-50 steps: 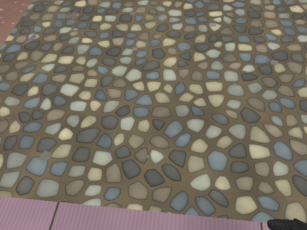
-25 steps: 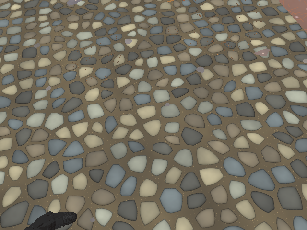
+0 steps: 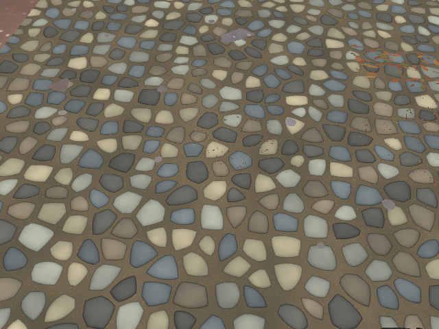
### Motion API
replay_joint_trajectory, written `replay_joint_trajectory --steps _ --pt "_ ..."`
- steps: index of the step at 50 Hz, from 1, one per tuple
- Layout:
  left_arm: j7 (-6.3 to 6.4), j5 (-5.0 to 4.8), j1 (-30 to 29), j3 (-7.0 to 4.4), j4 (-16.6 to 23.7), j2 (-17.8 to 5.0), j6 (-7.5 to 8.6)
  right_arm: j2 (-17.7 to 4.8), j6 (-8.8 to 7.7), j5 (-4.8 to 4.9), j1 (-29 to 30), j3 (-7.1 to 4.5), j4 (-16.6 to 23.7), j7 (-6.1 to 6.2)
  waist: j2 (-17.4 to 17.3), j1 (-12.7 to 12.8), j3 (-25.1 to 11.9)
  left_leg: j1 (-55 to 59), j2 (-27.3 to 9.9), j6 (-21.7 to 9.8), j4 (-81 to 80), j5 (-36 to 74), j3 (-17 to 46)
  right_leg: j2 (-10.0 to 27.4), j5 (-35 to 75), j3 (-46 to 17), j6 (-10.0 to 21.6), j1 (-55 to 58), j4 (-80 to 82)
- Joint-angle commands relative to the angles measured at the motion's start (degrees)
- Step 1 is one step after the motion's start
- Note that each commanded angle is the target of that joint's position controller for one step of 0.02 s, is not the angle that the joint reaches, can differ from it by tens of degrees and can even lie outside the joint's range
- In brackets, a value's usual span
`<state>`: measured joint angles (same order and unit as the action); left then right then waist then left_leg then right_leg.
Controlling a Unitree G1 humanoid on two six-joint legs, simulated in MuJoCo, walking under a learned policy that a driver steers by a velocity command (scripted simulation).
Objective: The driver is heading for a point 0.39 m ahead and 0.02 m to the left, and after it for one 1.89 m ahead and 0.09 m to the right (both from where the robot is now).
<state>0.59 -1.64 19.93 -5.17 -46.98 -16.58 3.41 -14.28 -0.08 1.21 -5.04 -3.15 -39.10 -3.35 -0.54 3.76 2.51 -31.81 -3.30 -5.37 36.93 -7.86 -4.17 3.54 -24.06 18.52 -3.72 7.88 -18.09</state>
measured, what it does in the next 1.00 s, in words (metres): walks ahead: left foot, then right foot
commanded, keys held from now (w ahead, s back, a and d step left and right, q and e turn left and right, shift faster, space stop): w+q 0.22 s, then w+e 0.78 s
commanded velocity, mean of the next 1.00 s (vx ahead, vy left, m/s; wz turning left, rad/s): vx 0.50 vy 0.00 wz -0.08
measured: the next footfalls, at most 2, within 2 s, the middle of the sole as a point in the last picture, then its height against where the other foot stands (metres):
left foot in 0.02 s outside the picture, level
right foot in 0.60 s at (252, 303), level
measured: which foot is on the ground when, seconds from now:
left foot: up 0.00-0.00, down 0.02-0.62, up 0.64-1.00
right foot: down 0.00-0.04, up 0.06-0.58, down 0.60-1.00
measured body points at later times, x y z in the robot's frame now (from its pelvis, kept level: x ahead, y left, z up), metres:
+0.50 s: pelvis +0.29 +0.03 +0.01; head +0.31 +0.05 +0.46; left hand +0.46 +0.29 -0.08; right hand +0.37 -0.24 -0.10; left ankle +0.15 +0.09 -0.72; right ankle +0.50 -0.08 -0.68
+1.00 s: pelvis +0.59 +0.04 +0.02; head +0.62 +0.03 +0.47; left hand +0.68 +0.32 -0.09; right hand +0.79 -0.22 -0.05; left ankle +0.78 +0.17 -0.69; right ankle +0.51 -0.05 -0.72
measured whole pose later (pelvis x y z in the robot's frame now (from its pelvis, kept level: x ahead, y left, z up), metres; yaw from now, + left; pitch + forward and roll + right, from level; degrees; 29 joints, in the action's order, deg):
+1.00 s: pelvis +0.59 +0.04 +0.02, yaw -8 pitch +2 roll -1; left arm 0.6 -1.6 19.7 -3.7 -42.5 -16.9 2.2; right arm -16.0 -5.7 0.0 -3.2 -1.2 -36.8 -0.5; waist -1.6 4.9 1.3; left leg -32.6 -1.3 3.7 30.2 0.5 6.9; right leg -7.2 -17.7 -11.1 3.8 -7.2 -23.7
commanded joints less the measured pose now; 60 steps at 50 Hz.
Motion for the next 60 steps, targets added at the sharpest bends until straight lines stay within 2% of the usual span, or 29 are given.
replay_joint_trajectory --steps 1,2,3,4,5,6,8,11,15,19,23,27,29,30,31,32,33,35,39,44,49,52,53,54,55,56,57,58,60 --pt "-0.11 -1.02 -3.79 -2.32 3.57 -10.50 -0.21 -12.26 0.12 0.27 -16.91 -5.64 -0.50 1.26 3.33 -12.52 -8.70 26.28 8.29 -4.70 -4.40 -0.72 -3.78 9.56 56.53 -2.56 7.13 -9.55 -25.14" --pt "0.27 1.41 -2.70 -0.66 5.44 -5.05 0.10 -18.09 0.39 0.48 -21.84 -7.20 -1.65 2.38 -7.87 -11.88 -11.33 41.97 -2.72 -9.69 -6.39 -2.35 15.93 4.54 20.76 -3.36 3.52 -29.27 -45.44" --pt "0.37 1.81 -0.18 1.23 8.10 -0.96 1.81 -20.09 -1.15 0.25 -18.01 -6.60 0.95 1.90 -14.03 -6.37 -19.45 51.30 -13.96 -19.69 -17.81 -19.29 49.81 -6.60 -11.03 -16.28 1.34 -45.61 -61.11" --pt "-0.16 -0.23 -6.65 0.21 9.03 -6.33 3.32 -14.32 -2.49 0.39 -16.96 -4.89 1.63 1.10 -5.35 -9.82 -18.05 49.34 -14.90 -16.65 -23.77 -22.35 50.02 -3.43 -7.43 -24.41 2.43 -50.84 -63.52" --pt "-0.39 -1.41 -9.69 0.19 10.18 -6.97 4.25 -12.16 -3.38 0.12 -15.73 -4.16 1.09 0.94 -4.24 -8.86 -11.30 43.03 -13.51 -14.27 -23.96 -19.34 42.61 -1.22 -1.66 -23.62 3.89 -52.56 -60.68" --pt "0.19 -0.12 -9.95 0.34 9.56 -6.40 4.80 -11.02 -3.78 0.07 -12.48 -3.77 1.35 1.03 -0.12 -6.46 -7.36 35.59 -10.95 -12.33 -23.26 -12.40 35.92 1.44 3.04 -23.65 4.34 -50.44 -56.18" --pt "0.37 1.62 -8.68 -0.28 8.94 -7.29 4.26 -8.38 -4.14 -0.85 -8.70 -2.80 2.89 1.55 -1.64 -3.41 -5.67 27.17 -7.14 -11.02 -24.20 -2.51 28.58 3.61 8.06 -24.47 4.07 -44.37 -50.15" --pt "0.28 2.40 -9.32 -0.08 9.03 -5.70 2.75 -9.05 -4.56 -0.34 -10.33 -2.89 2.54 2.56 -0.93 -3.12 -4.54 23.29 -5.63 -11.57 -25.46 6.41 24.01 3.34 10.45 -23.13 1.75 -43.91 -43.49" --pt "-0.54 1.95 -14.84 1.11 9.24 -3.16 2.22 -8.56 -4.40 -0.89 -13.27 -2.16 0.58 3.64 -3.12 -5.81 -2.07 23.08 -3.47 -8.34 -26.36 12.24 15.50 3.14 24.87 -20.95 0.06 -45.77 -28.70" --pt "-1.85 0.76 -20.96 1.90 10.14 -2.32 2.74 -9.77 -4.61 -0.98 -15.99 -1.97 -1.44 3.77 -3.79 -9.09 0.33 24.56 -4.63 -6.44 -27.83 7.26 12.68 1.74 35.23 -19.18 1.63 -43.77 -18.00" --pt "-3.53 0.27 -24.47 2.13 11.69 -2.72 3.11 -10.21 -4.06 -1.19 -17.96 -2.10 -3.76 3.81 -2.33 -10.19 2.75 34.75 -8.63 -6.18 -26.09 11.19 11.49 0.86 31.31 -19.36 4.48 -49.60 -13.31" --pt "-4.80 0.43 -20.49 1.57 11.73 -4.17 3.06 -11.89 -3.00 -1.40 -16.32 -2.60 -3.99 4.54 -3.78 -6.92 -0.94 40.04 -9.62 -3.91 -17.82 37.00 7.66 -3.56 21.55 -16.66 8.21 -43.06 -11.99" --pt "-4.12 0.87 -8.36 -0.48 9.01 -7.94 2.57 -12.70 -2.17 -1.54 -14.23 -2.54 -3.12 5.00 -3.87 -0.12 -8.89 37.96 -6.70 -1.50 -1.03 53.69 4.08 -7.90 21.23 -13.70 11.09 -26.56 -10.64" --pt "-3.45 1.09 0.41 -1.42 7.81 -10.92 2.21 -11.68 -2.32 -2.22 -14.34 -1.89 -1.90 5.39 -0.46 3.52 -15.14 25.57 -5.17 0.50 14.38 41.03 3.10 -1.26 24.25 -23.51 14.34 -8.97 -12.06" --pt "-3.43 1.11 4.40 -2.57 7.63 -15.77 2.44 -5.06 -3.61 -2.82 -21.59 0.16 -0.27 4.44 14.42 -0.40 -22.38 0.18 6.90 5.81 38.18 -4.12 3.63 13.54 16.32 -54.56 26.32 12.94 -9.46" --pt "-3.28 0.13 5.48 -1.41 6.84 -10.24 2.14 -7.90 -5.29 -1.98 -18.36 0.16 -0.55 3.68 11.77 2.30 -25.30 -7.82 8.18 5.72 44.40 -21.68 11.55 14.60 9.46 -65.17 26.50 17.05 -1.62" --pt "-2.73 0.39 2.13 -0.85 7.65 -8.79 1.71 -10.41 -6.66 0.22 -12.67 -0.43 1.75 2.85 8.81 2.62 -16.48 -12.71 4.52 4.89 44.41 -18.16 12.90 13.34 7.57 -57.35 23.53 10.93 -0.16" --pt "-2.40 0.96 -3.92 -0.29 9.30 -7.37 1.27 -10.08 -7.80 -1.01 -6.82 -0.34 3.36 2.96 -1.26 -0.71 -6.11 -10.31 0.64 4.66 35.03 -12.64 10.80 9.07 16.91 -47.17 21.00 -6.13 2.15" --pt "-1.59 1.12 -6.53 -0.02 10.26 -7.14 1.33 -8.15 -5.78 -2.48 -9.98 -0.27 3.31 3.61 2.74 -5.09 -3.95 -3.30 -1.61 7.81 23.70 -10.45 8.86 5.03 29.39 -39.25 21.38 -19.32 5.44" --pt "-0.09 0.23 -3.33 -0.82 8.63 -9.60 0.38 -5.25 -5.66 -2.29 0.45 0.97 5.61 3.76 4.13 -1.33 -2.96 3.04 1.84 10.19 1.98 8.68 6.96 -0.21 26.02 -33.02 17.10 -26.27 4.51" --pt "0.36 -0.21 0.39 -0.84 7.31 -9.13 -0.87 -7.80 -6.70 -0.84 5.08 -0.14 6.70 2.84 5.81 -0.08 -3.69 6.42 3.83 8.89 -8.05 9.39 9.75 2.29 17.64 -40.72 14.89 -19.34 -1.36" --pt "0.28 0.30 -1.29 -0.59 7.96 -7.76 -1.26 -9.97 -7.44 -0.77 -1.73 -1.69 5.03 2.91 7.43 -4.53 -5.34 16.16 3.37 5.19 -12.23 4.86 8.85 1.57 19.09 -43.02 12.44 -18.39 -8.88" --pt "-0.02 0.74 -1.43 0.46 8.65 -4.88 -1.02 -12.03 -7.71 -1.68 -8.04 -2.52 4.41 3.34 5.02 -7.62 -10.89 27.76 -2.16 2.08 -11.55 2.96 13.01 -1.23 17.71 -39.91 10.56 -22.14 -19.30" --pt "-0.12 0.56 4.09 1.70 9.70 -0.83 -0.59 -16.49 -7.35 -2.79 -14.69 -3.61 3.80 3.77 -7.06 -7.40 -19.20 47.56 -14.98 -4.98 -12.61 -3.07 31.10 -8.73 1.60 -31.66 6.69 -37.21 -37.62" --pt "-0.09 -0.41 6.61 1.87 10.81 -3.07 -0.22 -16.21 -6.48 -1.69 -18.03 -3.96 1.81 3.14 -18.89 -6.84 -20.89 51.51 -21.94 -9.79 -18.11 -18.51 50.73 -7.78 -11.08 -28.31 5.31 -50.15 -49.91" --pt "0.01 -0.62 3.57 0.69 9.62 -7.86 -0.40 -11.44 -6.34 -1.17 -15.58 -2.79 2.51 3.07 -10.30 -8.03 -13.16 45.10 -19.23 -7.92 -20.19 -25.45 46.53 -4.59 -6.05 -29.59 4.67 -53.43 -54.85" --pt "0.00 0.03 -1.04 0.41 10.18 -8.52 -0.67 -9.46 -5.98 -1.31 -13.52 -2.14 2.40 3.10 -5.76 -8.22 -7.48 38.37 -16.40 -5.86 -20.56 -21.10 37.73 -3.04 -1.30 -27.55 4.34 -53.30 -55.36" --pt "-0.09 0.68 -3.43 0.51 10.74 -7.54 -0.65 -8.29 -5.81 -1.68 -11.56 -1.60 2.05 2.95 -3.68 -7.35 -3.99 32.38 -13.64 -5.34 -21.86 -14.31 31.52 -1.78 1.98 -26.77 4.15 -51.94 -53.20" --pt "-0.56 0.54 -4.00 0.63 11.09 -5.57 -0.64 -6.81 -5.96 -2.12 -9.85 -1.02 1.10 2.85 -5.82 -5.24 -1.44 25.68 -10.08 -5.06 -24.61 -6.01 23.88 0.31 5.40 -26.09 4.15 -47.98 -48.67"
Velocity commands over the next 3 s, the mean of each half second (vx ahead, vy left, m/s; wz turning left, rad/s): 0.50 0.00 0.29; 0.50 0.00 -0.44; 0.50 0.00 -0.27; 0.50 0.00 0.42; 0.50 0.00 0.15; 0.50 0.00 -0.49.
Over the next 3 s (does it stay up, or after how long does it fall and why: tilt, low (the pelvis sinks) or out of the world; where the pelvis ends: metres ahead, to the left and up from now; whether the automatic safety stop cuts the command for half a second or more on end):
stays up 1.68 -0.03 0.02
